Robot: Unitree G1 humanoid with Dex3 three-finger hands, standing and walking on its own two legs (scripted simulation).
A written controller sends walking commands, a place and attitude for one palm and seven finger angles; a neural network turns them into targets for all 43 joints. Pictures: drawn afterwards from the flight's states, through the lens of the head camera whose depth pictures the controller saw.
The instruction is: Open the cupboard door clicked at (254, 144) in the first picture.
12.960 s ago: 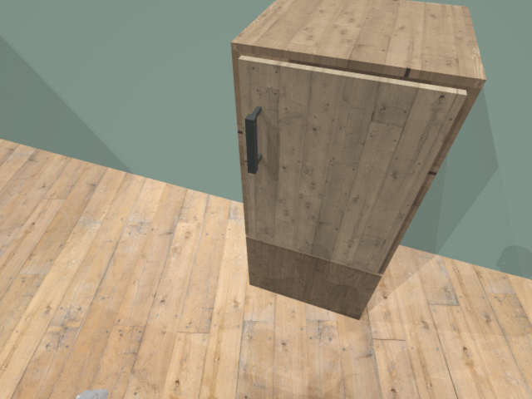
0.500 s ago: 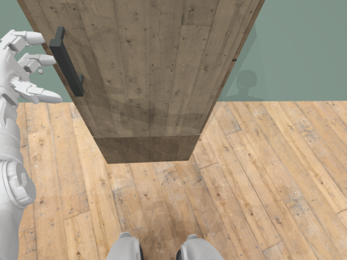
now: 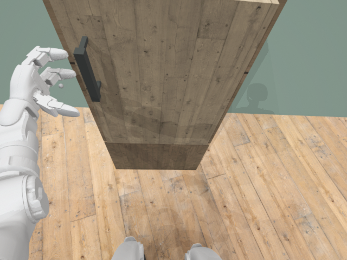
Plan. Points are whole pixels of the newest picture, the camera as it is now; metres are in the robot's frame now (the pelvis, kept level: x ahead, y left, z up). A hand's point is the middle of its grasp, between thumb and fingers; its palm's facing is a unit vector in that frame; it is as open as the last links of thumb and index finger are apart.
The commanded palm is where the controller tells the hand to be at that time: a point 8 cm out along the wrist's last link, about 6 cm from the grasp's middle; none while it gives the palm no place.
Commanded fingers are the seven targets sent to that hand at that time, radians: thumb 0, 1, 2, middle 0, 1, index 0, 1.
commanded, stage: move the hooked fingers beside the handle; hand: left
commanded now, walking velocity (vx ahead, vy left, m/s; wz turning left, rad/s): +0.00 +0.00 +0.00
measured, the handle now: (90, 71) +0.52 +0.17 +0.09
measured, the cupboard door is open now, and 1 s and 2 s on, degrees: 0 0 0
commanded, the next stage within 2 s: slide the fingers in behind the handle in 0.18 s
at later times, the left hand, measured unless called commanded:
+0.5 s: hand (65, 83) +0.49 +0.22 +0.09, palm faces -0.03 -1.00 +0.00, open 13.9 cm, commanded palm +0.47 +0.26 +0.09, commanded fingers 0.00 -0.50 0.30 -0.30 -1.20 -0.30 -1.20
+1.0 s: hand (71, 88) +0.47 +0.21 +0.09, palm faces +0.00 -1.00 +0.01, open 14.7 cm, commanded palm +0.45 +0.23 +0.09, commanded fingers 0.00 -0.50 0.30 -0.30 -1.20 -0.30 -1.20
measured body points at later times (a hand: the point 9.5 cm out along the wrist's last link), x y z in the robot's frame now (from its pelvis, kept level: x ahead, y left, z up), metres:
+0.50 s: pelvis -0.01 -0.01 +0.00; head +0.11 +0.01 +0.43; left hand +0.48 +0.28 +0.09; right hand -0.02 -0.28 -0.11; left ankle +0.03 +0.10 -0.68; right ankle -0.03 -0.12 -0.68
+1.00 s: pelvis +0.00 +0.00 +0.00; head +0.10 +0.02 +0.44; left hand +0.47 +0.26 +0.09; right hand +0.04 -0.27 -0.11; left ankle +0.03 +0.10 -0.68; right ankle -0.03 -0.12 -0.68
